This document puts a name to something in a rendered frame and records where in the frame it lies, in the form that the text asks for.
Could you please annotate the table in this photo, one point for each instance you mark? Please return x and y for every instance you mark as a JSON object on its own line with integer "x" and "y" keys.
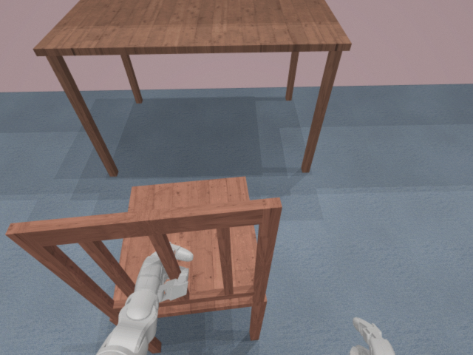
{"x": 142, "y": 27}

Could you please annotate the chair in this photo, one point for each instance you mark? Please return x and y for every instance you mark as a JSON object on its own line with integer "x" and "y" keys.
{"x": 213, "y": 219}

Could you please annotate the right robot hand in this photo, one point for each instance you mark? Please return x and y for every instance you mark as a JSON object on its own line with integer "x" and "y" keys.
{"x": 372, "y": 336}

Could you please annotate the robot left forearm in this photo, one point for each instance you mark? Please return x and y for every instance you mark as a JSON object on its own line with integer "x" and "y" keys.
{"x": 137, "y": 325}

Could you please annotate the left robot hand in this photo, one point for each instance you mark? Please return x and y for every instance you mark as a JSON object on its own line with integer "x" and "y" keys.
{"x": 152, "y": 274}

